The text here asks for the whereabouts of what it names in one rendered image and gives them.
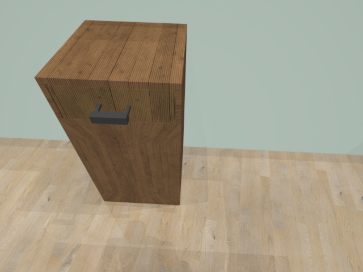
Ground cabinet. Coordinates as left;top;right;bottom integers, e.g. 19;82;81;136
34;20;187;205

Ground handle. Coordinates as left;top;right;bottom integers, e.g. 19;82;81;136
89;104;131;125

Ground drawer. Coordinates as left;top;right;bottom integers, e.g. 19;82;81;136
47;84;175;123

